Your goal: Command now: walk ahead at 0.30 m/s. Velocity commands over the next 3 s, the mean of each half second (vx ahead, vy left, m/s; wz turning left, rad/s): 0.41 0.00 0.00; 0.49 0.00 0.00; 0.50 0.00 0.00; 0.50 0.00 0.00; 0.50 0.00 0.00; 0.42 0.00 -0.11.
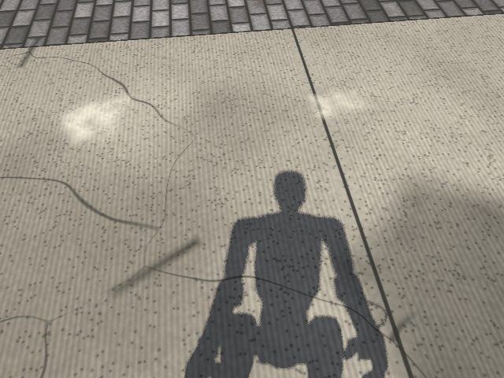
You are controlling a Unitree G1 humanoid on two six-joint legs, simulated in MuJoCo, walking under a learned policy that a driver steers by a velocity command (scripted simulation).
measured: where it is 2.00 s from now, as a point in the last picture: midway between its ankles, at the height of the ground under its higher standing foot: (265, 219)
